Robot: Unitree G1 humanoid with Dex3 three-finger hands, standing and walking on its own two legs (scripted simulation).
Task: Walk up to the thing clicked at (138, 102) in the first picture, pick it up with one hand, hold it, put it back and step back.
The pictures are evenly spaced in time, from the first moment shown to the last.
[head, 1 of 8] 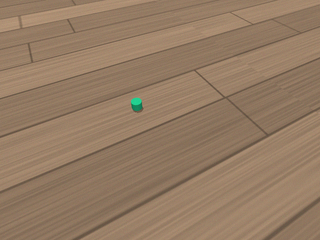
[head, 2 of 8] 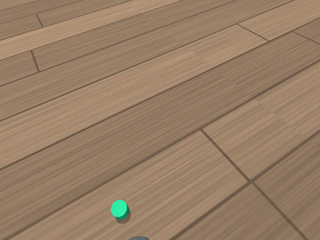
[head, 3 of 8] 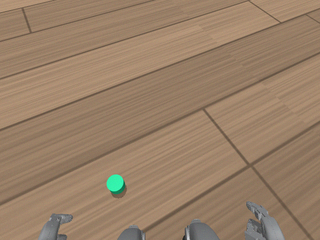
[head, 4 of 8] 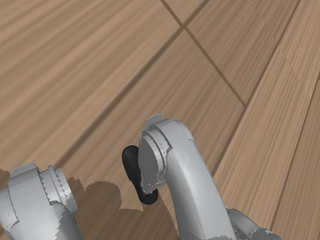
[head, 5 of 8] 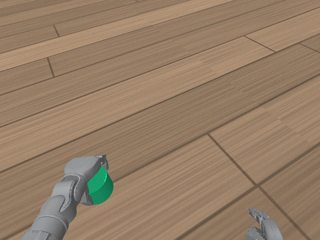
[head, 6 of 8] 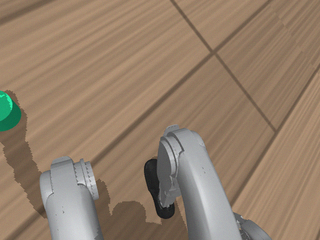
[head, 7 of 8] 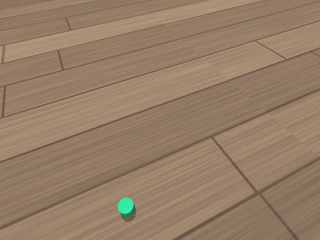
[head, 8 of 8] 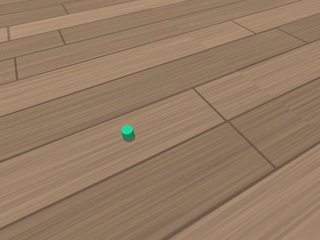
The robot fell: no
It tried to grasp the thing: yes
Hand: left
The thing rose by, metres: 0.67
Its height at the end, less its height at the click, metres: +0.00
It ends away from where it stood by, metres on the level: 0.01
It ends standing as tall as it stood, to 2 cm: yes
